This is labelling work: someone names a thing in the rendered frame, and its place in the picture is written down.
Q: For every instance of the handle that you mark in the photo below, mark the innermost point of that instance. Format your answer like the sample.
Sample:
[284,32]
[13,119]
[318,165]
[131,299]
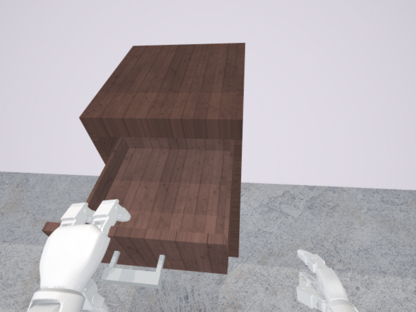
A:
[139,278]

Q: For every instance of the robot left hand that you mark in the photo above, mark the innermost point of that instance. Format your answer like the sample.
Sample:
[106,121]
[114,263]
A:
[73,252]

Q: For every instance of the right robot forearm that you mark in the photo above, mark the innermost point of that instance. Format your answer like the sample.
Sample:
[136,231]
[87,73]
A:
[340,305]

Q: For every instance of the drawer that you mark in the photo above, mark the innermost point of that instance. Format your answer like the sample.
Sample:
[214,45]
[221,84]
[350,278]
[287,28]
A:
[178,192]

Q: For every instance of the robot right hand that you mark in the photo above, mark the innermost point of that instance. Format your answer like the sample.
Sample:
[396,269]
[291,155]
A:
[317,292]

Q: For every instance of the left robot forearm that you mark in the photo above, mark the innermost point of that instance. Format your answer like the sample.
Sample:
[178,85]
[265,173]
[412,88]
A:
[56,300]

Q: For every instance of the cabinet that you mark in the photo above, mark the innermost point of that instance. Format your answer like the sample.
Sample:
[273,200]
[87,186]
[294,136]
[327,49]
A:
[174,91]

